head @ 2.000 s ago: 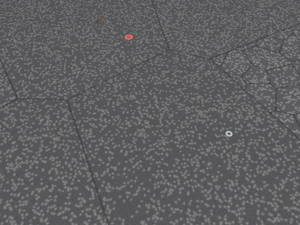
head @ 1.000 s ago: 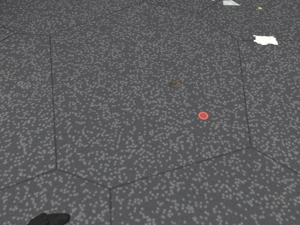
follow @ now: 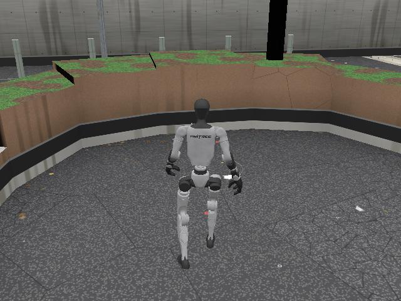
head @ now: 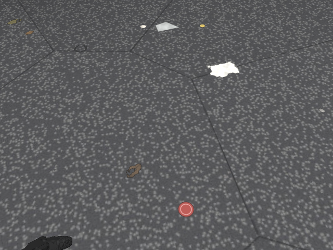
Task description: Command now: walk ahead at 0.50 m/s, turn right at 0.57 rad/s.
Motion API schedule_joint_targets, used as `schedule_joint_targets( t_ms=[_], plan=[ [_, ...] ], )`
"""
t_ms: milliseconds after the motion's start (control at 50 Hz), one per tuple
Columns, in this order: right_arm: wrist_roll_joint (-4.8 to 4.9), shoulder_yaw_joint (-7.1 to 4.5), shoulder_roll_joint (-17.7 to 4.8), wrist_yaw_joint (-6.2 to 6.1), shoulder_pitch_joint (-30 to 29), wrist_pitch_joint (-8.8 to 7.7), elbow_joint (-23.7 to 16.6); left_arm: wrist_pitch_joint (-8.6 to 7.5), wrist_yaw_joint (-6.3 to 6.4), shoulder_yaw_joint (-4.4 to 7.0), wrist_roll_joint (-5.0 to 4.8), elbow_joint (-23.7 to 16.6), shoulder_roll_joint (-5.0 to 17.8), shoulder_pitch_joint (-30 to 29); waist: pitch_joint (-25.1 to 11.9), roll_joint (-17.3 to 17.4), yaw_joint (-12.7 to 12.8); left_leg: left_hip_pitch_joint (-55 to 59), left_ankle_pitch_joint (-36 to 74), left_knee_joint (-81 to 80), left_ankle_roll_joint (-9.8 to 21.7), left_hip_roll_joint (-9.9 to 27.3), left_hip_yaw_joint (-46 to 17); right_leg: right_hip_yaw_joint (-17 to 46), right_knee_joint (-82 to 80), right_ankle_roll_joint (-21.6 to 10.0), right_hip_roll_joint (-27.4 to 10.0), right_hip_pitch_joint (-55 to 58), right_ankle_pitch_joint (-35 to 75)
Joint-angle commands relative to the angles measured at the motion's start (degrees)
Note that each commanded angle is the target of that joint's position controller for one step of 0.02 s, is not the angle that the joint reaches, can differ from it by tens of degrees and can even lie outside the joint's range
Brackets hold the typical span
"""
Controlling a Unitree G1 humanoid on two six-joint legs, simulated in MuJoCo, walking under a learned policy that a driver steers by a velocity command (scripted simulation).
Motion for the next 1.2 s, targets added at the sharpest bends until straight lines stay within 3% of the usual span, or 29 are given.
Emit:
schedule_joint_targets(
  t_ms=[20, 40, 60, 80, 120, 200, 280, 400, 440, 480, 520, 540, 560, 580, 600, 620, 640, 660, 720, 820, 920, 980, 1000, 1020, 1040, 1060, 1100, 1160, 1200],
  plan=[
    [-0.49, 0.89, -3.9, 0.87, -1.4, -4.1, -8.2, -0.87, 1.13, 5.2, -0.12, -0.6, 16.4, 21.1, -25.2, -10.1, 9.2, -43.9, -7.0, 43.2, 1.2, -7.6, -17.1, 51.5, -18.5, -19.3, -19.4, 53.9, -13.5],
    [1.96, -0.08, -7.5, 1.37, -7.8, -5.32, -10.0, -1.77, 0.84, 4.01, 0.48, 0.0, 12.6, 19.4, -17.4, -6.0, 10.5, -49.0, -1.5, 43.0, 2.7, -4.6, -18.7, 43.9, -20.2, -15.7, -18.0, 49.6, -10.3],
    [1.64, 0.33, -6.7, 1.21, -8.9, -5.99, -10.4, -2.23, 0.9, 3.49, 0.36, 0.0, 11.0, 16.5, -12.4, -3.1, 8.3, -47.9, 3.5, 38.3, 3.7, -2.2, -18.5, 37.0, -19.9, -13.7, -15.7, 41.8, -6.2],
    [0.05, 0.14, -6.8, 0.78, -8.7, -6.05, -9.5, -2.25, 1.04, 2.79, 0.37, -0.6, 8.9, 12.2, -8.7, -0.6, 5.6, -44.0, 6.5, 33.1, 3.5, -0.3, -18.5, 31.2, -20.1, -12.0, -13.4, 33.4, 0.0],
    [-0.45, -0.29, -7.1, 1.08, -4.9, -4.49, -7.6, -2.4, 1.54, 1.51, 1.64, -1.9, 5.6, 7.8, -7.3, -2.0, 2.2, -36.2, 10.3, 28.3, 2.8, 2.1, -18.1, 24.1, -22.3, -10.9, -11.6, 24.3, 9.5],
    [-0.59, 0.69, -3.8, 1.05, -7.0, -2.31, -7.4, -3.55, 2.2, 1.76, 1.63, 0.7, 7.8, 10.0, -4.1, -1.6, 2.6, -36.9, 19.3, 19.5, 0.6, 2.6, -16.1, 14.7, -26.1, -10.1, -10.6, 19.3, 18.1],
    [0.13, 1.35, -2.7, 1.8, -12.6, -2.44, -8.2, -3.9, 2.59, 1.45, 1.73, 2.8, 8.0, 11.5, -1.4, -2.2, 5.4, -36.3, 34.6, 5.5, 1.5, 1.2, -15.1, 7.3, -28.2, -6.3, -8.3, 20.4, 12.9],
    [0.84, 1.69, -2.5, 3.66, -19.1, -2.66, -11.3, -3.38, 2.61, 1.93, 1.38, 6.9, 8.9, 14.8, 2.1, -1.5, 8.1, -40.6, 33.4, -4.0, 4.5, -1.6, -15.1, 4.0, -26.9, -4.9, -13.0, 32.2, 13.8],
    [0.59, 1.61, -2.7, 4.45, -19.0, -2.75, -12.2, -2.62, 3.01, 2.19, 1.09, 7.4, 9.4, 14.5, 1.6, -2.1, 7.4, -40.7, 28.0, -5.1, 6.1, -2.8, -13.9, 2.9, -23.4, -3.7, -14.3, 36.2, 22.1],
    [0.23, 0.72, -4.4, 4.6, -14.7, -2.47, -11.9, -1.88, 3.7, 2.58, 1.04, 7.0, 10.8, 12.9, -2.5, -4.3, 4.6, -33.4, 21.9, -4.6, 8.1, -6.3, -10.3, 0.9, -15.7, -2.0, -13.8, 37.8, 42.6],
    [0.16, -1.93, -9.3, 3.78, -0.5, -2.04, -9.1, -1.1, 4.64, 2.22, 1.1, 6.3, 10.6, 11.6, -11.0, -2.9, -3.1, -11.8, 24.3, -6.9, 11.6, -9.1, -10.5, -2.9, 5.3, 1.4, -10.3, 30.0, 48.7],
    [-0.2, -3.65, -15.5, 2.87, 7.0, -1.76, -8.6, -2.04, 4.61, 0.78, 2.2, 4.0, 6.7, 15.9, -19.1, 7.5, -3.4, 10.8, 24.6, -6.4, 19.9, 4.6, -32.9, -4.0, 27.4, 5.1, -4.4, 9.1, 25.3],
    [0.94, -2.91, -13.9, 3.03, 6.7, -1.96, -8.8, -3.82, 3.56, -0.78, 2.71, 3.8, 3.2, 17.0, -25.3, 15.0, -1.5, 23.1, 17.2, -16.0, 27.7, 13.1, -59.5, 4.4, 42.0, 7.4, 6.2, -7.8, -22.4],
    [0.8, -1.84, -10.4, 2.87, 6.4, -1.79, -8.9, -5.68, 2.31, 0.17, 0.6, 2.9, 7.7, 12.7, -22.2, 10.0, -4.0, 22.1, 10.2, -18.5, 24.7, 11.7, -55.9, 11.1, 44.8, 6.0, 1.9, -14.4, -21.0],
    [0.49, -1.45, -8.7, 2.56, 3.9, -1.7, -9.5, -6.66, 1.86, -0.01, -0.68, 1.3, 8.2, 8.1, -15.1, 6.1, -3.7, 14.7, 10.5, -19.2, 22.3, 9.8, -48.3, 10.0, 42.0, 5.0, -0.7, -15.9, -16.8],
    [0.25, -1.1, -7.9, 2.46, 0.4, -1.6, -10.1, -7.08, 2.02, -0.08, 0.24, 0.7, 7.7, 6.0, -9.1, 0.9, -1.4, 5.2, 15.3, -20.4, 20.8, 7.7, -42.9, 9.0, 35.8, 4.9, -2.9, -14.6, -13.5],
    [-0.13, -0.49, -6.2, 2.24, -2.3, -1.63, -11.0, -6.74, 2.45, 0.5, 1.61, 0.8, 8.4, 5.6, -6.6, 0.4, 0.6, -1.4, 20.7, -21.7, 19.9, 5.8, -39.0, 8.7, 30.8, 5.3, -4.6, -10.9, -11.3],
    [-0.61, -0.31, -6.1, 2.03, -3.7, -1.49, -11.9, -6.14, 2.5, 0.65, 2.0, 0.7, 8.1, 6.6, -5.4, 2.2, 2.2, -5.9, 24.4, -23.0, 20.2, 4.6, -37.7, 8.6, 28.9, 6.0, -5.0, -7.9, -10.3],
    [-0.3, -0.77, -7.4, 1.25, -4.2, -1.59, -12.3, -4.6, 2.96, 0.27, 2.41, 0.6, 6.3, 8.1, -4.3, 3.4, 3.7, -13.0, 31.7, -24.7, 20.7, 2.7, -32.7, 6.8, 21.2, 8.8, -5.1, -5.4, -7.4],
    [0.59, -1.37, -8.9, 0.0, -0.7, -0.77, -10.9, -4.87, 2.74, -0.89, 2.05, -1.6, 3.6, -2.2, -3.2, 4.8, -0.3, -17.3, 27.4, -23.3, 16.2, -2.1, -27.7, 5.6, 0.1, 10.7, -1.2, 0.6, 12.1],
    [0.76, -1.21, -8.0, -0.36, 3.0, 0.18, -9.4, -6.01, 1.52, 0.05, 1.05, -2.4, 6.1, -5.0, -3.8, 6.5, -1.1, -9.0, 22.4, -17.0, 14.5, 1.4, -34.7, 7.7, -8.0, 8.7, -0.1, 2.7, 10.9],
    [0.13, -0.67, -6.1, -0.12, 2.2, 0.31, -9.4, -6.78, 1.61, 1.35, 1.63, -0.4, 7.9, 2.9, -6.3, 7.7, 3.3, -7.5, 30.5, -8.7, 12.0, 0.0, -34.7, 5.7, -11.6, 4.4, -0.2, 13.9, 7.1],
    [-0.4, 0.4, -3.6, 0.15, 2.0, 0.05, -10.2, -7.04, 1.98, 2.1, 2.53, 0.3, 10.3, 10.1, -12.9, 4.5, 6.8, -11.8, 28.3, 3.6, 10.1, -2.8, -31.3, 11.8, -9.9, 0.8, -6.9, 26.2, 6.5],
    [0.66, 1.5, -0.4, 0.16, 9.9, -0.62, -10.7, -6.43, 2.07, 3.69, 3.14, 2.4, 15.8, 17.5, -21.2, -10.3, 5.8, -30.5, 12.7, 23.7, 5.5, -11.1, -23.5, 34.1, -11.5, -9.1, -18.7, 47.0, -2.2],
    [1.1, 1.44, -3.0, 0.12, 10.1, -1.1, -10.4, -5.93, 1.4, 3.38, 1.27, 4.1, 13.1, 20.4, -20.6, -15.9, 6.9, -41.1, -5.2, 33.0, 4.5, -10.7, -23.5, 49.3, -18.6, -11.5, -22.8, 48.8, -16.7],
    [1.37, 0.32, -7.3, 0.23, 4.2, -1.17, -10.8, -5.72, 1.49, 2.2, 0.65, 3.6, 9.2, 17.6, -12.0, -8.8, 8.0, -45.3, -1.3, 36.8, 4.7, -7.9, -24.8, 43.6, -19.9, -9.0, -20.9, 42.4, -22.4],
    [0.02, 0.38, -6.7, 0.4, -3.7, -1.33, -12.9, -4.92, 1.62, 1.01, 1.6, 3.2, 6.6, 12.1, -3.3, -2.9, 6.6, -44.5, 5.9, 32.9, 4.8, -4.1, -21.1, 30.6, -22.0, -6.8, -16.0, 29.5, -12.3],
    [-0.04, 0.65, -3.8, 0.95, -2.3, -1.2, -12.4, -5.14, 1.63, 0.29, 1.71, 3.9, 5.0, 10.2, -2.7, -5.8, 3.5, -38.1, 10.0, 25.4, 4.2, -1.1, -18.8, 21.9, -25.1, -6.3, -12.0, 22.1, -0.3],
    [-0.37, 1.23, -2.3, 1.01, -4.2, -1.17, -13.1, -5.27, 1.78, 0.73, 1.18, 4.8, 6.8, 10.9, -2.3, -5.2, 3.5, -38.4, 12.5, 19.6, 3.3, -0.6, -17.4, 18.3, -26.7, -7.3, -12.0, 21.2, 5.3]
  ],
)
